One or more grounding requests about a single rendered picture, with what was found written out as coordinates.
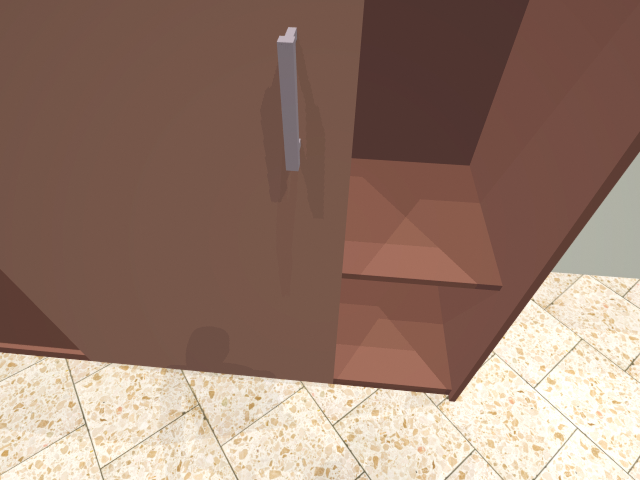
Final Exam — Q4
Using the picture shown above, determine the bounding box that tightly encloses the wardrobe door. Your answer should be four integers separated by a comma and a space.
0, 0, 364, 384
0, 269, 80, 350

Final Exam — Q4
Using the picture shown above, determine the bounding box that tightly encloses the handle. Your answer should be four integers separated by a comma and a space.
277, 27, 301, 171

